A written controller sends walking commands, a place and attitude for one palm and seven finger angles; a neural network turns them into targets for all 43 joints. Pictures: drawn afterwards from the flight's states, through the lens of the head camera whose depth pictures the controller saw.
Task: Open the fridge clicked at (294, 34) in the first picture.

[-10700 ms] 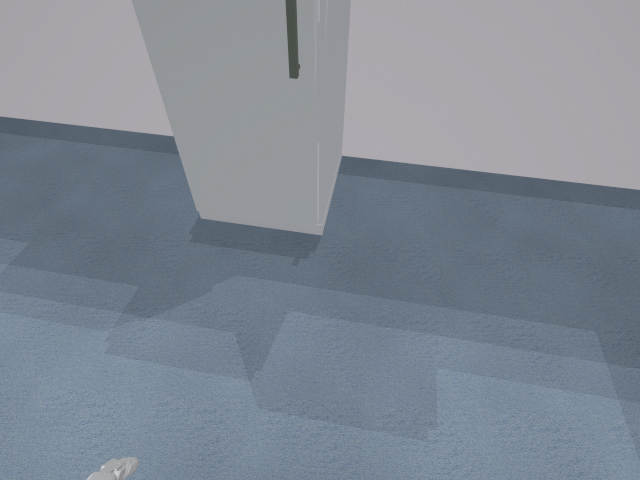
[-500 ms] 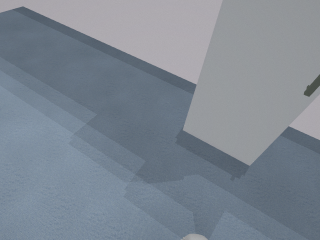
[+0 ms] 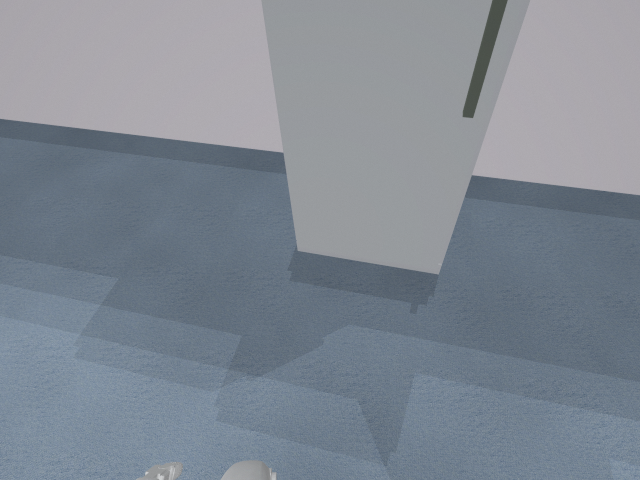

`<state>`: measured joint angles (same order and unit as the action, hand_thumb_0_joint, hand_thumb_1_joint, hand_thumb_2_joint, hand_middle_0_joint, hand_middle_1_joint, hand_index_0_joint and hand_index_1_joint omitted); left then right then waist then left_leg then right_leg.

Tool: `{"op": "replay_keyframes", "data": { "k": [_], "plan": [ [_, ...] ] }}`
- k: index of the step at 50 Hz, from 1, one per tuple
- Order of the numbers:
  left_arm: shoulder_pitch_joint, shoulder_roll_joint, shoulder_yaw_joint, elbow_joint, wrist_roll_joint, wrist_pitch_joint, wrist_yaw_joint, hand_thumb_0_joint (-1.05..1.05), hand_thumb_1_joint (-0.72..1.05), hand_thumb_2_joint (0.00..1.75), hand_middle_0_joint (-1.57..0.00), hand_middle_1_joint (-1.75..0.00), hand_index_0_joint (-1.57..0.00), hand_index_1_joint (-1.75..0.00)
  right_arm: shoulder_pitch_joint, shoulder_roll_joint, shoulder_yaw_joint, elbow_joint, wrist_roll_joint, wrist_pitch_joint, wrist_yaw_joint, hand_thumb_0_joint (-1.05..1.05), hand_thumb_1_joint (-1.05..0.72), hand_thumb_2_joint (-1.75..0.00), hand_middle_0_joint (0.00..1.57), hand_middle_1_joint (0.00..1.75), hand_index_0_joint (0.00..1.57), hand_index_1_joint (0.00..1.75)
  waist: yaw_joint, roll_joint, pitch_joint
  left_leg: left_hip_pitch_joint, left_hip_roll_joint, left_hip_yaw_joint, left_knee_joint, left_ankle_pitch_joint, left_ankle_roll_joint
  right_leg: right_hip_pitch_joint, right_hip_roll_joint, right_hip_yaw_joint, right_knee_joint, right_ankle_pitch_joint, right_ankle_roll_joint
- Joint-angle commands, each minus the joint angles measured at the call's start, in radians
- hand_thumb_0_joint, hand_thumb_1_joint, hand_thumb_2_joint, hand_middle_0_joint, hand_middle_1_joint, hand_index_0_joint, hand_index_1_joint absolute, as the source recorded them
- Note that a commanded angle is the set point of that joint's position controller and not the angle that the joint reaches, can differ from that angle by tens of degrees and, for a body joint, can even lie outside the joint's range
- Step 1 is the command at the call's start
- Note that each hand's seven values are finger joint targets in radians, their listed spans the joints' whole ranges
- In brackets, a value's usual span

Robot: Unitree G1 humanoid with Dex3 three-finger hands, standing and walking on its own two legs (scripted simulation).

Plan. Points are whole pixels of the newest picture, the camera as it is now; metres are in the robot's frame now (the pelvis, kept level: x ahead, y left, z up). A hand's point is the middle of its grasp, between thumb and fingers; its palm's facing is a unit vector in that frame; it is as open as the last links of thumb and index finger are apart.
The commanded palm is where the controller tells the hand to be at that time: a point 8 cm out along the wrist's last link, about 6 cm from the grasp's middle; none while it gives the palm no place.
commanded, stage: turn to face it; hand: right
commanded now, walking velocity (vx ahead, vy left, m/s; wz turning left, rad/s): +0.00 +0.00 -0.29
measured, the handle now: out of the picture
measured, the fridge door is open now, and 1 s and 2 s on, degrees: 0 0 0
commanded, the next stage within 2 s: take the last steps up to it in 0.24 s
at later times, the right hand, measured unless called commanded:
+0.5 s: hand out of the picture +0.01 -0.14 -0.15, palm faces +0.22 +0.94 -0.25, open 7.3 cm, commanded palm none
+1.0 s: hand out of the picture +0.04 -0.22 -0.18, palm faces +0.25 +0.95 -0.15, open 7.3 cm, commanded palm none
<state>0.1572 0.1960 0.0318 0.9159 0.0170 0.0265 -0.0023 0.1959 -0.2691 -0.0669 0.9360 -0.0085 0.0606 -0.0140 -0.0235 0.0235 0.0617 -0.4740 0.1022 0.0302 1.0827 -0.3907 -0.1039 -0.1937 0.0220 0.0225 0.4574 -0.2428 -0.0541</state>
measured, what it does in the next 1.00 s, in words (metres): steps on the spot: left foot, then right foot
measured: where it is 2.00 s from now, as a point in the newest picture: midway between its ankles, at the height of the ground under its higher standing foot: (353, 409)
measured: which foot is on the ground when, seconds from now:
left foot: up 0.00-0.22, down 0.24-0.72, up 0.74-1.00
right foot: down 0.00-0.24, up 0.26-0.70, down 0.72-1.00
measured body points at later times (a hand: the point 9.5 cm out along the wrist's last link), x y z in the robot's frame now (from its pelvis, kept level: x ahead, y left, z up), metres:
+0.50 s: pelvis -0.01 +0.05 +0.00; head -0.01 +0.07 +0.45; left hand +0.04 +0.30 -0.17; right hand +0.00 -0.19 -0.14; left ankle +0.01 +0.15 -0.74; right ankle -0.07 -0.10 -0.66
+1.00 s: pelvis +0.07 -0.04 +0.00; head +0.06 -0.06 +0.45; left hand +0.08 +0.19 -0.15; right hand +0.02 -0.27 -0.17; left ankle +0.15 +0.09 -0.66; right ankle -0.03 -0.11 -0.74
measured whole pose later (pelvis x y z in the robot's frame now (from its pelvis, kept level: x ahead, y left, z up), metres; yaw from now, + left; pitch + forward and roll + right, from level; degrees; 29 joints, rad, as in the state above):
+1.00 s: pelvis +0.07 -0.04 +0.00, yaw -10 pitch -2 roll +1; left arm 0.38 0.13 0.03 1.10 0.01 -0.05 0.03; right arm 0.29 -0.19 -0.06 1.09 -0.02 0.02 0.01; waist -0.02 0.04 0.02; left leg -0.58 0.10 0.06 1.09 -0.21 -0.04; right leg 0.03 0.00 -0.13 0.31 -0.30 -0.04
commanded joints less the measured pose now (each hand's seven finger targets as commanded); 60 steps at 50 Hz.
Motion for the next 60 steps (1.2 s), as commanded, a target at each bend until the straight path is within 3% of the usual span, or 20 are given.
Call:
{"op": "replay_keyframes", "data": {
  "k": [1, 7, 10, 11, 12, 13, 14, 17, 20, 30, 34, 35, 36, 37, 38, 41, 46, 56, 58, 60],
  "plan": [
    [0.08, 0.204, 0.058, -0.035, 0.003, -0.018, 0.017, 0.0, 0.9, 0.9, -0.2, -0.3, -0.2, -0.3, -0.029, -0.06, -0.008, -0.086, -0.003, -0.024, -0.008, 0.0, -0.9, -0.9, 0.2, 0.3, 0.2, 0.3, 0.05, -0.169, -0.069, -0.054, -0.003, -0.012, -0.06, -0.009, -0.007, 0.106, -0.256, 0.232, -0.125, 0.477, -0.118],
    [0.079, 0.195, 0.06, -0.022, 0.01, -0.009, 0.018, 0.0, 0.9, 0.9, -0.2, -0.3, -0.2, -0.3, -0.035, -0.025, 0.005, -0.091, 0.006, -0.038, -0.013, 0.0, -0.9, -0.9, 0.2, 0.3, 0.2, 0.3, 0.046, -0.179, -0.079, 0.12, -0.059, 0.007, -0.339, -0.039, 0.021, 0.039, -0.244, 0.292, -0.081, 0.513, -0.124],
    [0.067, 0.18, 0.059, -0.014, 0.0, -0.011, 0.016, 0.0, 0.9, 0.9, -0.2, -0.3, -0.2, -0.3, 0.046, -0.037, 0.001, -0.064, 0.008, -0.057, -0.018, 0.0, -0.9, -0.9, 0.2, 0.3, 0.2, 0.3, 0.002, -0.136, -0.108, 0.322, -0.065, 0.01, -0.618, 0.174, 0.032, -0.055, -0.196, 0.287, 0.0, 0.438, -0.071],
    [0.08, 0.145, 0.055, -0.011, -0.007, -0.014, 0.012, 0.0, 0.9, 0.9, -0.2, -0.3, -0.2, -0.3, 0.081, -0.066, -0.005, -0.051, 0.002, -0.07, -0.021, 0.0, -0.9, -0.9, 0.2, 0.3, 0.2, 0.3, -0.009, -0.053, -0.14, 0.446, 0.004, -0.049, -0.736, 0.28, 0.045, -0.127, -0.14, 0.243, 0.069, 0.288, -0.017],
    [0.092, 0.079, 0.044, -0.022, -0.015, -0.017, 0.007, 0.0, 0.9, 0.9, -0.2, -0.3, -0.2, -0.3, 0.103, -0.149, -0.02, -0.042, -0.013, -0.08, -0.03, 0.0, -0.9, -0.9, 0.2, 0.3, 0.2, 0.3, -0.012, 0.198, -0.152, 0.553, 0.23, -0.261, -0.761, 0.429, 0.123, -0.292, -0.006, 0.087, 0.242, -0.046, 0.059],
    [0.054, 0.096, 0.052, -0.045, -0.011, -0.005, 0.013, 0.0, 0.9, 0.9, -0.2, -0.3, -0.2, -0.3, 0.121, -0.185, -0.022, -0.051, -0.013, -0.078, -0.027, 0.0, -0.9, -0.9, 0.2, 0.3, 0.2, 0.3, -0.03, 0.229, -0.11, 0.415, 0.382, -0.361, -0.777, 0.557, 0.243, -0.312, 0.034, 0.049, 0.429, -0.362, 0.079],
    [0.065, 0.105, 0.062, -0.035, -0.006, 0.008, 0.011, 0.0, 0.9, 0.9, -0.2, -0.3, -0.2, -0.3, 0.092, -0.17, -0.016, -0.062, -0.012, -0.071, -0.026, 0.0, -0.9, -0.9, 0.2, 0.3, 0.2, 0.3, -0.011, 0.129, -0.088, 0.31, 0.36, -0.3, -0.784, 0.472, 0.281, -0.281, 0.016, 0.076, 0.568, -0.345, 0.076],
    [0.108, 0.108, 0.067, 0.03, 0.004, 0.035, -0.001, 0.0, 0.9, 0.9, -0.2, -0.3, -0.2, -0.3, -0.025, -0.085, -0.006, -0.08, -0.006, -0.069, -0.027, 0.0, -0.9, -0.9, 0.2, 0.3, 0.2, 0.3, 0.04, 0.131, 0.014, 0.197, 0.221, -0.175, -0.834, 0.195, 0.222, -0.309, -0.025, 0.067, 0.738, -0.177, 0.087],
    [0.128, 0.093, 0.062, 0.05, 0.011, 0.026, -0.012, 0.0, 0.9, 0.9, -0.2, -0.3, -0.2, -0.3, 0.029, -0.065, -0.005, -0.051, -0.009, -0.085, -0.021, 0.0, -0.9, -0.9, 0.2, 0.3, 0.2, 0.3, 0.026, 0.125, 0.003, 0.254, 0.194, -0.129, -0.877, 0.033, 0.189, -0.331, -0.049, 0.024, 0.71, -0.09, 0.103],
    [0.0, 0.037, 0.036, 0.03, 0.005, -0.018, -0.028, 0.0, 0.9, 0.9, -0.2, -0.3, -0.2, -0.3, 0.234, -0.077, -0.006, 0.08, -0.029, -0.107, -0.005, 0.0, -0.9, -0.9, 0.2, 0.3, 0.2, 0.3, -0.05, 0.151, 0.019, 0.329, 0.219, -0.143, -0.922, -0.077, 0.226, -0.237, -0.078, -0.102, 0.261, -0.18, 0.09],
    [0.161, 0.031, 0.026, 0.091, 0.0, -0.047, -0.013, 0.0, 0.9, 0.9, -0.2, -0.3, -0.2, -0.3, 0.192, -0.065, -0.006, 0.109, -0.013, -0.095, -0.002, 0.0, -0.9, -0.9, 0.2, 0.3, 0.2, 0.3, 0.03, 0.087, -0.036, 0.172, 0.137, -0.024, -0.784, -0.086, 0.171, 0.109, -0.04, -0.172, -0.044, -0.028, 0.078],
    [0.231, 0.078, 0.035, 0.118, -0.004, -0.057, -0.004, 0.0, 0.9, 0.9, -0.2, -0.3, -0.2, -0.3, 0.183, -0.028, 0.002, 0.108, -0.008, -0.094, 0.003, 0.0, -0.9, -0.9, 0.2, 0.3, 0.2, 0.3, 0.064, -0.051, -0.063, 0.057, 0.091, 0.017, -0.657, -0.091, 0.135, 0.266, -0.094, -0.1, -0.093, -0.068, 0.067],
    [0.314, 0.159, 0.056, 0.138, 0.005, -0.063, 0.006, 0.0, 0.9, 0.9, -0.2, -0.3, -0.2, -0.3, 0.168, 0.034, 0.016, 0.086, -0.004, -0.089, 0.009, 0.0, -0.9, -0.9, 0.2, 0.3, 0.2, 0.3, 0.107, -0.305, -0.067, -0.12, -0.013, 0.118, -0.413, -0.125, 0.084, 0.345, -0.308, 0.197, -0.196, -0.248, -0.001],
    [0.377, 0.219, 0.066, 0.146, 0.008, -0.057, 0.013, 0.0, 0.9, 0.9, -0.2, -0.3, -0.2, -0.3, 0.098, 0.045, 0.023, 0.046, -0.011, -0.088, 0.008, 0.0, -0.9, -0.9, 0.2, 0.3, 0.2, 0.3, 0.136, -0.345, 0.004, -0.214, -0.046, 0.115, -0.222, -0.189, 0.078, 0.286, -0.441, 0.362, -0.308, -0.329, -0.078],
    [0.342, 0.211, 0.062, 0.143, 0.011, -0.053, 0.016, 0.0, 0.9, 0.9, -0.2, -0.3, -0.2, -0.3, 0.061, 0.028, 0.015, 0.038, -0.019, -0.087, 0.009, 0.0, -0.9, -0.9, 0.2, 0.3, 0.2, 0.3, 0.123, -0.26, 0.054, -0.226, -0.004, 0.05, -0.125, -0.154, 0.097, 0.208, -0.461, 0.359, -0.328, -0.368, -0.104],
    [0.235, 0.104, 0.027, 0.127, 0.006, -0.071, 0.026, 0.0, 0.9, 0.9, -0.2, -0.3, -0.2, -0.3, 0.077, 0.033, 0.009, 0.09, -0.023, -0.08, 0.027, 0.0, -0.9, -0.9, 0.2, 0.3, 0.2, 0.3, 0.065, -0.171, 0.17, -0.202, 0.039, 0.012, 0.006, 0.035, 0.09, 0.05, -0.366, 0.194, -0.348, -0.209, -0.073],
    [0.275, 0.068, 0.015, 0.148, -0.005, -0.102, 0.036, 0.0, 0.9, 0.9, -0.2, -0.3, -0.2, -0.3, 0.124, 0.058, 0.006, 0.116, -0.017, -0.069, 0.029, 0.0, -0.9, -0.9, 0.2, 0.3, 0.2, 0.3, 0.023, -0.133, 0.094, -0.204, 0.019, 0.025, 0.046, 0.182, 0.061, 0.143, -0.291, 0.005, -0.29, 0.286, -0.054],
    [0.392, 0.063, 0.019, 0.215, 0.013, -0.103, 0.048, 0.0, 0.9, 0.9, -0.2, -0.3, -0.2, -0.3, -0.155, 0.075, 0.016, 0.004, -0.005, -0.075, 0.04, 0.0, -0.9, -0.9, 0.2, 0.3, 0.2, 0.3, 0.076, -0.134, 0.142, -0.198, -0.001, 0.077, -0.32, 0.203, 0.1, 0.237, -0.32, -0.046, -0.219, 0.558, -0.08],
    [0.384, 0.082, 0.024, 0.22, 0.012, -0.1, 0.048, 0.0, 0.9, 0.9, -0.2, -0.3, -0.2, -0.3, -0.116, 0.068, 0.014, 0.011, -0.004, -0.083, 0.037, 0.0, -0.9, -0.9, 0.2, 0.3, 0.2, 0.3, 0.051, -0.147, 0.109, -0.062, -0.049, 0.116, -0.395, 0.171, 0.128, 0.23, -0.319, -0.077, -0.146, 0.755, -0.072],
    [0.361, 0.104, 0.031, 0.221, 0.007, -0.097, 0.046, 0.0, 0.9, 0.9, -0.2, -0.3, -0.2, -0.3, 0.05, 0.033, 0.002, 0.059, -0.006, -0.098, 0.031, 0.0, -0.9, -0.9, 0.2, 0.3, 0.2, 0.3, -0.022, -0.113, 0.003, 0.181, -0.096, 0.132, -0.476, 0.196, 0.154, 0.2, -0.304, -0.093, 0.045, 0.877, -0.046]
  ]
}}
